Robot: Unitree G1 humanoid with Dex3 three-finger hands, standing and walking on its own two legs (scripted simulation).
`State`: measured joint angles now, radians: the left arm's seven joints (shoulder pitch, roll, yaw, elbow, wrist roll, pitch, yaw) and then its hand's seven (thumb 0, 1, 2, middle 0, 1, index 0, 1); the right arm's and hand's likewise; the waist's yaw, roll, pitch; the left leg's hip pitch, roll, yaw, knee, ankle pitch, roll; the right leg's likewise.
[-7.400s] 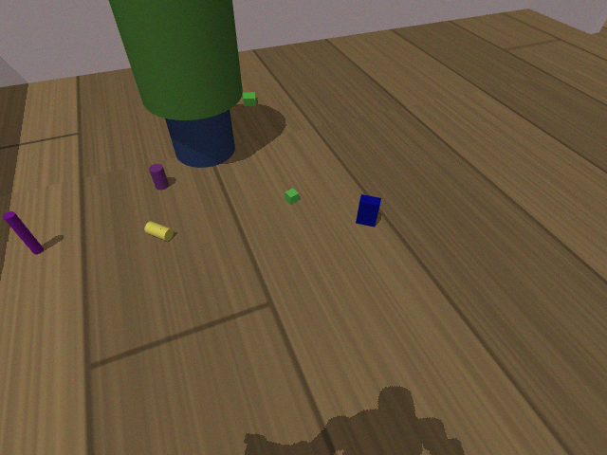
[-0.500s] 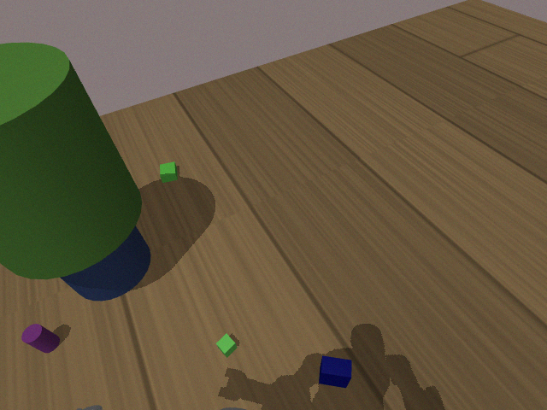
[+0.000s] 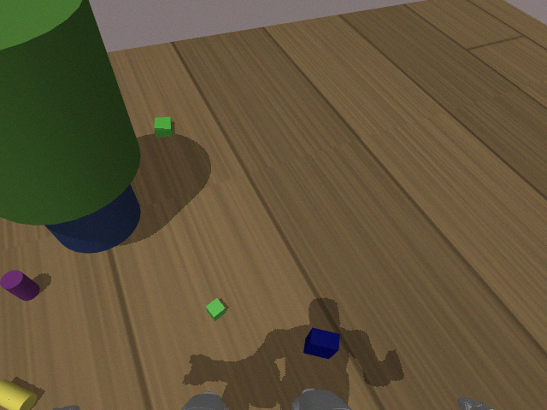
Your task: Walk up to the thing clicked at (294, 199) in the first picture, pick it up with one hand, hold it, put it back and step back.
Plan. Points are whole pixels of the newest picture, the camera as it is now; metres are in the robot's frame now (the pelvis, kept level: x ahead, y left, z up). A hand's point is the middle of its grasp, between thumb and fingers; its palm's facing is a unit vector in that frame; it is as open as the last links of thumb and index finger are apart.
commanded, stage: walk up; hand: left
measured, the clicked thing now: (215, 309) +0.48 +0.17 -0.73
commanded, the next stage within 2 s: none
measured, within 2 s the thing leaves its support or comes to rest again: neither
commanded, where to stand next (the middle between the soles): +0.07 -0.01 m, yaw +0 degrees
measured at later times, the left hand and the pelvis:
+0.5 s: hand out of the picture +0.08 +0.26 -0.12, palm faces -0.04 -0.87 -0.48, open 7.4 cm; pelvis +0.02 -0.03 +0.01, yaw -2 degrees
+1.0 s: hand out of the picture +0.05 +0.25 -0.15, palm faces -0.04 -0.92 -0.38, open 7.4 cm; pelvis -0.01 -0.01 +0.00, yaw -3 degrees
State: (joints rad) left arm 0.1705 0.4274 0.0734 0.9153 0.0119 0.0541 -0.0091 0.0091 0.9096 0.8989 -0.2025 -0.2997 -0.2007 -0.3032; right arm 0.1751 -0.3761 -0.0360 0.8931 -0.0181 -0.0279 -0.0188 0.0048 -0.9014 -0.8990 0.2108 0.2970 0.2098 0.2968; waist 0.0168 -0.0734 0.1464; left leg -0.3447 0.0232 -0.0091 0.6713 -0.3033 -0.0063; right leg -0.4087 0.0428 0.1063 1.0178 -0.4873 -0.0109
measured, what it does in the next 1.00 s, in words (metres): steps on the spot: right foot, then left foot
